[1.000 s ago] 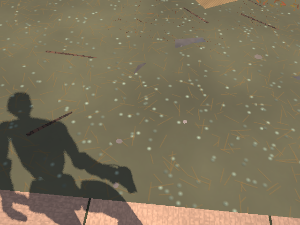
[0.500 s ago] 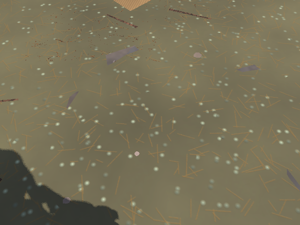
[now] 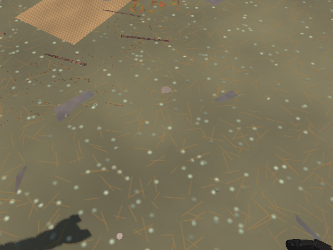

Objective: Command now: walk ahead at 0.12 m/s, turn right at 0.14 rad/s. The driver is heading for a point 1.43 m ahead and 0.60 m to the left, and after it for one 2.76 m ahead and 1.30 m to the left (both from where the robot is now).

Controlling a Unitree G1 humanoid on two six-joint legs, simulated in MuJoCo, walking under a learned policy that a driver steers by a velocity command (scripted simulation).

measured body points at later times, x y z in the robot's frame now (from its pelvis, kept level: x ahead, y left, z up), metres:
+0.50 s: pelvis +0.04 +0.00 +0.01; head +0.08 +0.00 +0.46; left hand +0.12 +0.30 -0.08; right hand +0.24 -0.25 -0.09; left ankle +0.03 +0.13 -0.68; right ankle +0.06 -0.13 -0.73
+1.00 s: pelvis +0.04 +0.03 +0.01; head +0.06 +0.06 +0.46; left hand +0.05 +0.35 -0.09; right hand +0.32 -0.14 -0.07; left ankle +0.02 +0.13 -0.73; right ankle +0.13 -0.09 -0.70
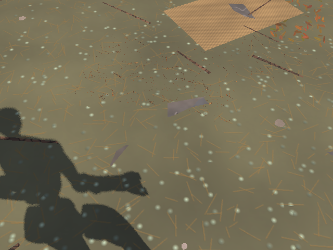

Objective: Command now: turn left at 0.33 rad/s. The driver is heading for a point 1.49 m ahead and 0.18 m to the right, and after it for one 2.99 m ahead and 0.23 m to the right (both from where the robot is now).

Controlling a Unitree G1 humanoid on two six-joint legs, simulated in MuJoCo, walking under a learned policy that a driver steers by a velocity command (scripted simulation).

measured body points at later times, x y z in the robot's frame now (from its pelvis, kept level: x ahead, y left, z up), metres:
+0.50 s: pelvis +0.01 +0.00 -0.01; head +0.01 +0.00 +0.44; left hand +0.14 +0.25 -0.11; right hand +0.15 -0.25 -0.11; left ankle -0.03 +0.12 -0.74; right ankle +0.01 -0.14 -0.74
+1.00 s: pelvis +0.00 +0.01 -0.01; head +0.01 +0.01 +0.44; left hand +0.10 +0.27 -0.13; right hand +0.13 -0.23 -0.12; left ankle -0.03 +0.12 -0.74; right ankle +0.01 -0.14 -0.74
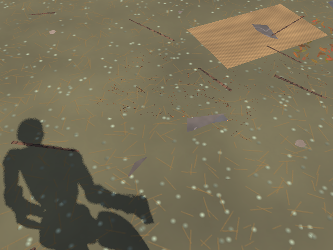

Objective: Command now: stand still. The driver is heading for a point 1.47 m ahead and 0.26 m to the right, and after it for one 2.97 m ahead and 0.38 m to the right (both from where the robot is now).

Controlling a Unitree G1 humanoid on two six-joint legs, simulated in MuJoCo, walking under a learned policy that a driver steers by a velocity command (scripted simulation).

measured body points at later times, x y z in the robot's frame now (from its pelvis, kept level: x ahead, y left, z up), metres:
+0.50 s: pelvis +0.02 -0.02 +0.00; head +0.02 -0.04 +0.45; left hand +0.07 +0.24 -0.13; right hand +0.04 -0.28 -0.14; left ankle -0.03 +0.11 -0.73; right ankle +0.01 -0.13 -0.72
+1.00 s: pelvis +0.23 -0.04 -0.01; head +0.27 -0.04 +0.44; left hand +0.12 +0.21 -0.14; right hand +0.49 -0.24 -0.09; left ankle +0.41 +0.08 -0.72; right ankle +0.03 -0.14 -0.73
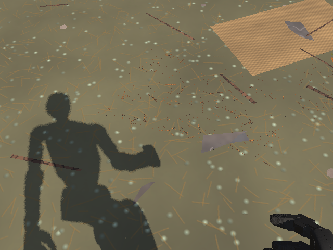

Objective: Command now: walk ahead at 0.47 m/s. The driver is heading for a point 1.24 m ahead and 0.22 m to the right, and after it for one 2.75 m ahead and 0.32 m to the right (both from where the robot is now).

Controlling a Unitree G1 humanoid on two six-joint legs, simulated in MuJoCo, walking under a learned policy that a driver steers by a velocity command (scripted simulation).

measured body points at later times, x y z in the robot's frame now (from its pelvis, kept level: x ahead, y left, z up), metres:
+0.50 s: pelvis +0.29 +0.00 +0.01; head +0.31 -0.01 +0.46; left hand +0.50 +0.23 -0.08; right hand +0.25 -0.27 -0.13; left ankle +0.17 +0.11 -0.72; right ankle +0.47 -0.14 -0.70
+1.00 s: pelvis +0.56 -0.04 +0.02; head +0.58 -0.04 +0.47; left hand +0.54 +0.23 -0.12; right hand +0.75 -0.28 -0.09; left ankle +0.75 +0.12 -0.68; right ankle +0.46 -0.13 -0.72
